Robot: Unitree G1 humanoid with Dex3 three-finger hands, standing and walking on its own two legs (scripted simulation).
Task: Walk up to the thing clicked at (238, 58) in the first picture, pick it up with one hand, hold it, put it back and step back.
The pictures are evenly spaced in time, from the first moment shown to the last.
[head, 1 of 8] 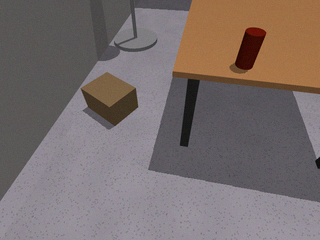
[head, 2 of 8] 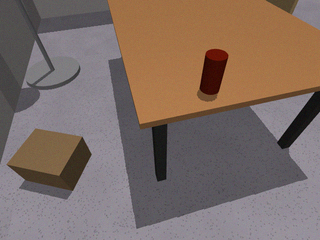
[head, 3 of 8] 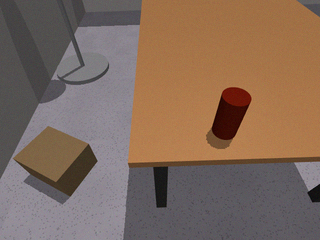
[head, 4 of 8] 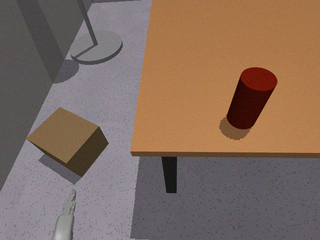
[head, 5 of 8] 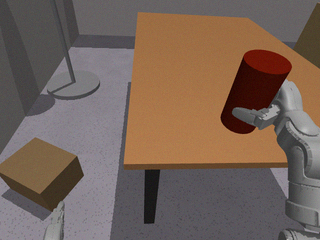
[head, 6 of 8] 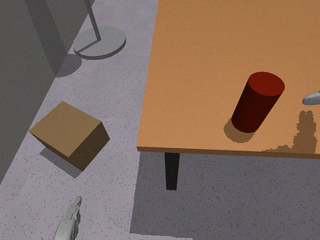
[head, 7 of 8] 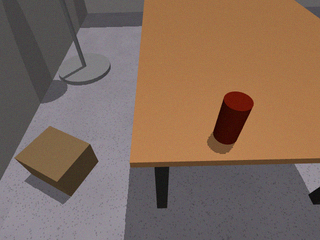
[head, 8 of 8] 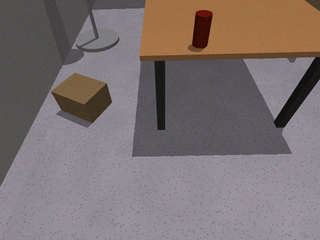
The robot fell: no
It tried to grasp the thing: yes
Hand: right
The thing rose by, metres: 0.23
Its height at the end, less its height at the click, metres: +0.00
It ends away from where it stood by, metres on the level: 0.02
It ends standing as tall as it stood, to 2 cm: yes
